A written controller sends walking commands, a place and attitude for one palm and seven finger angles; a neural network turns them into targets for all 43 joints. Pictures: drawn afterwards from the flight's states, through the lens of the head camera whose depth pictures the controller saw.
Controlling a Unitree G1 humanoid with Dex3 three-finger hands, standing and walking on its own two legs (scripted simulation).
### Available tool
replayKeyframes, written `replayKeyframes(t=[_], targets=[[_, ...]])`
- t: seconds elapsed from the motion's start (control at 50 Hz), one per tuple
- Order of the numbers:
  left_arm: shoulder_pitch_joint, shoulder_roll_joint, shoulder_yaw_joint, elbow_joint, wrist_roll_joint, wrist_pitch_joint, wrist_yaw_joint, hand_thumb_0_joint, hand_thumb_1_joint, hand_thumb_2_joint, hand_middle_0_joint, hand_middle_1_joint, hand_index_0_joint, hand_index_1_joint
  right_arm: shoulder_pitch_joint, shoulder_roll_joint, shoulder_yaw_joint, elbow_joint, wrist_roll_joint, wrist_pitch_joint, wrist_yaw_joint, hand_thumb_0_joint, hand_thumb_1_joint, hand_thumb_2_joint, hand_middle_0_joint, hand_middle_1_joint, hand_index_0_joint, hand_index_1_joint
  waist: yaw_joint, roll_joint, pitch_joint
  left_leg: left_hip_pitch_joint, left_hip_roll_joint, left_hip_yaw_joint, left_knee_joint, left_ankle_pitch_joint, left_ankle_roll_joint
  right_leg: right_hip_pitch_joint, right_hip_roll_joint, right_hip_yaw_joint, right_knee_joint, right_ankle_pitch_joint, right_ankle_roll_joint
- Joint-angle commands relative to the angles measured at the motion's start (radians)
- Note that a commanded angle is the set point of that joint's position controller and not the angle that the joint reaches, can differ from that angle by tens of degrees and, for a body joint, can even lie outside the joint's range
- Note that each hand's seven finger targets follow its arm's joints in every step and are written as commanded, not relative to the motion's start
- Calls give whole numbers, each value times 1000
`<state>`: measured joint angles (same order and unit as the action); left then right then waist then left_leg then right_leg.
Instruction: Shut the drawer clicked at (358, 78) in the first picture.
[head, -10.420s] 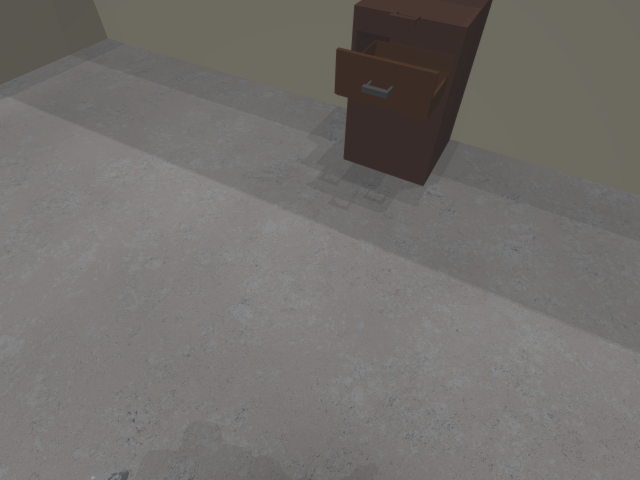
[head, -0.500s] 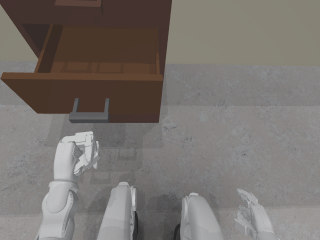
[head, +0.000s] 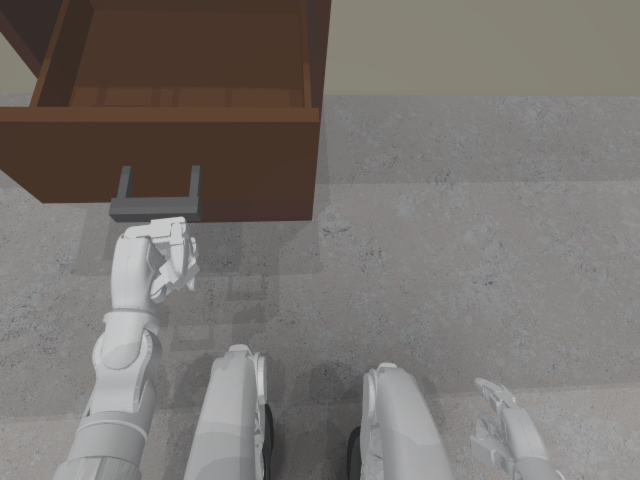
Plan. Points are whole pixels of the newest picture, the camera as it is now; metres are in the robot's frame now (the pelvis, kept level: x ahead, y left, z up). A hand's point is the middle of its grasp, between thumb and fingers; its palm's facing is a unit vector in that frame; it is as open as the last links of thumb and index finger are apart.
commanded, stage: bring the fist close to the handle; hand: left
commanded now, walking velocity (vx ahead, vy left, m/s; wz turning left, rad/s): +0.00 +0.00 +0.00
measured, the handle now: (159, 192) +0.45 +0.22 +0.00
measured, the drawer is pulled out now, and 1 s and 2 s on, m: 0.19 0.16 0.03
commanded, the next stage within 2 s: push the drawer shut in 0.32 s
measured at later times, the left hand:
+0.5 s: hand (196, 266) +0.35 +0.16 +0.01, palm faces +0.06 -1.00 -0.04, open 3.3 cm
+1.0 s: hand (193, 226) +0.40 +0.18 +0.00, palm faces +0.07 -1.00 -0.05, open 3.0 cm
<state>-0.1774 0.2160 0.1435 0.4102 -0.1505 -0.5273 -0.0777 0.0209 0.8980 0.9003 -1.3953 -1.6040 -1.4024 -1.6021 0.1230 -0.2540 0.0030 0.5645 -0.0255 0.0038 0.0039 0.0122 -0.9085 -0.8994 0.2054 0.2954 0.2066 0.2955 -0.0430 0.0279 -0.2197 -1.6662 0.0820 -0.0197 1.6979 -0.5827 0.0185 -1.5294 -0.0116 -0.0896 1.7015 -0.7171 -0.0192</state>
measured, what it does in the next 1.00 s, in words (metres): stands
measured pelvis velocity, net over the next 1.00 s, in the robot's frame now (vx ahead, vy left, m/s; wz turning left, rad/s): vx -0.01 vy -0.01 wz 0.00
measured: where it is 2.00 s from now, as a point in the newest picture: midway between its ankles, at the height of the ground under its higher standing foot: outside the picture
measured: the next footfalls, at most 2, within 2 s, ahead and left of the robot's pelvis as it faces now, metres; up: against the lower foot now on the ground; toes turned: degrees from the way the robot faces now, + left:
none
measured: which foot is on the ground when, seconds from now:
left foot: down 0.00-1.00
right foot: down 0.00-1.00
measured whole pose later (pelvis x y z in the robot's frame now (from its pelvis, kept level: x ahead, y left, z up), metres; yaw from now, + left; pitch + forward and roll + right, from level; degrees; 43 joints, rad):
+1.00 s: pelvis -0.01 -0.01 +0.00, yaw +0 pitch +31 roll -4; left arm -0.42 0.27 0.21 0.63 -0.13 -0.54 -0.09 -0.02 0.84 0.93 -1.40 -1.60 -1.40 -1.60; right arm 0.15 -0.26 0.02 0.61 -0.02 0.01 -0.03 0.01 -0.91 -0.90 0.21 0.30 0.21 0.30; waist -0.06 0.03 -0.21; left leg -1.69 0.08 -0.04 1.70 -0.56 0.01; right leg -1.55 -0.01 -0.10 1.71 -0.70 -0.03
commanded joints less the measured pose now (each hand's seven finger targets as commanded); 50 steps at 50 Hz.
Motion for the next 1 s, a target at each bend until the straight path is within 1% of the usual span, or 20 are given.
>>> replayKeyframes(t=[0.0,0.08,0.14,0.2,0.24,0.26,0.3,0.34,0.4,0.44,0.46,0.52,0.58,0.62,0.74,0.78,0.84,0.9,0.96,0.98], targets=[[-116,101,35,-246,-13,-52,2,0,900,900,-1400,-1600,-1400,-1600,44,-159,-61,-124,8,-14,-7,0,-900,-900,200,300,200,300,3,51,-521,555,-50,-61,-212,201,-1,148,40,33,-261,255,-17],[-141,127,62,-226,-8,-43,16,0,900,900,-1400,-1600,-1400,-1600,44,-155,-57,-118,11,-8,-16,0,-900,-900,200,300,200,300,-8,13,-475,492,-51,-52,-203,158,4,161,44,39,-272,230,-12],[-152,109,42,-233,-13,-52,13,0,900,900,-1400,-1600,-1400,-1600,43,-150,-57,-111,11,-13,-18,0,-900,-900,200,300,200,300,-13,11,-478,483,-54,-46,-199,153,6,178,44,47,-284,226,-10],[-117,114,51,-220,-15,-62,3,0,900,900,-1400,-1600,-1400,-1600,47,-147,-58,-107,10,-16,-18,0,-900,-900,200,300,200,300,-2,19,-488,483,-54,-39,-194,184,5,197,43,51,-281,250,-13],[-126,103,39,-207,-16,-63,-5,0,900,900,-1400,-1600,-1400,-1600,45,-148,-59,-103,11,-16,-18,0,-900,-900,200,300,200,300,-11,12,-466,478,-53,-37,-191,175,6,184,43,50,-284,245,-11],[-136,111,41,-211,-16,-65,-8,0,900,900,-1400,-1600,-1400,-1600,50,-151,-58,-102,11,-18,-19,0,-900,-900,200,300,200,300,-11,34,-461,492,-50,-43,-193,178,5,162,45,45,-279,245,-14],[-116,103,35,-229,-19,-68,-10,0,900,900,-1400,-1600,-1400,-1600,46,-149,-61,-106,11,-18,-18,0,-900,-900,200,300,200,300,-2,40,-489,509,-53,-40,-194,198,5,181,41,48,-279,263,-15],[-96,98,37,-208,-24,-62,-10,0,900,900,-1400,-1600,-1400,-1600,44,-148,-61,-108,12,-15,-16,0,-900,-900,200,300,200,300,-7,8,-466,487,-52,-37,-194,194,7,196,42,50,-288,266,-12],[-88,117,58,-224,-22,-70,-9,0,900,900,-1400,-1600,-1400,-1600,42,-145,-61,-113,13,-12,-15,0,-900,-900,200,300,200,300,8,22,-474,483,-54,-34,-193,199,5,202,45,51,-278,267,-14],[-148,117,51,-216,-19,-75,-3,0,900,900,-1400,-1600,-1400,-1600,43,-146,-60,-104,11,-13,-17,0,-900,-900,200,300,200,300,-16,11,-453,463,-55,-33,-183,178,9,191,44,55,-286,253,-10],[-185,141,69,-211,-15,-82,1,0,900,900,-1400,-1600,-1400,-1600,49,-147,-60,-96,9,-15,-22,0,-900,-900,200,300,200,300,-23,7,-443,458,-52,-35,-173,174,11,175,48,54,-282,251,-10],[-235,133,57,-202,-7,-95,1,0,900,900,-1400,-1600,-1400,-1600,46,-149,-59,-90,5,-21,-24,0,-900,-900,200,300,200,300,-23,47,-469,486,-53,-37,-173,175,6,155,45,52,-277,245,-13],[-249,145,70,-169,-11,-84,-7,0,900,900,-1400,-1600,-1400,-1600,55,-155,-58,-85,4,-21,-26,0,-900,-900,200,300,200,300,-19,58,-487,499,-53,-42,-174,191,4,157,44,49,-273,256,-15],[-252,145,73,-146,-15,-69,-13,0,900,900,-1400,-1600,-1400,-1600,59,-158,-58,-88,7,-15,-26,0,-900,-900,200,300,200,300,-21,37,-496,497,-52,-39,-174,196,6,172,45,50,-276,265,-12],[-387,153,68,-123,-12,-58,-10,0,900,900,-1400,-1600,-1400,-1600,70,-160,-54,-75,8,-12,-33,0,-900,-900,200,300,200,300,-46,37,-486,483,-52,-44,-176,148,9,151,45,52,-286,229,-7],[-429,187,99,-92,-6,-62,-5,0,900,900,-1400,-1600,-1400,-1600,75,-164,-52,-67,7,-14,-39,0,-900,-900,200,300,200,300,-48,38,-482,475,-52,-45,-172,136,8,136,46,51,-282,218,-8],[-502,189,97,-52,0,-69,-2,0,900,900,-1400,-1600,-1400,-1600,81,-162,-49,-56,4,-17,-41,0,-900,-900,200,300,200,300,-58,38,-480,459,-56,-45,-173,107,9,134,46,54,-285,194,-7],[-574,219,116,0,7,-72,0,0,900,900,-1400,-1600,-1400,-1600,96,-168,-45,-46,3,-18,-44,0,-900,-900,200,300,200,300,-65,52,-477,459,-56,-51,-178,88,7,115,47,49,-281,180,-8],[-599,220,116,23,9,-72,-3,0,900,900,-1400,-1600,-1400,-1600,113,-172,-46,-42,0,-17,-40,0,-900,-900,200,300,200,300,-60,94,-515,509,-54,-60,-187,112,4,93,48,41,-270,196,-13],[-607,225,124,47,11,-69,-2,0,900,900,-1400,-1600,-1400,-1600,116,-174,-45,-37,-1,-13,-39,0,-900,-900,200,300,200,300,-62,80,-511,509,-53,-65,-192,108,3,92,48,37,-272,194,-12]])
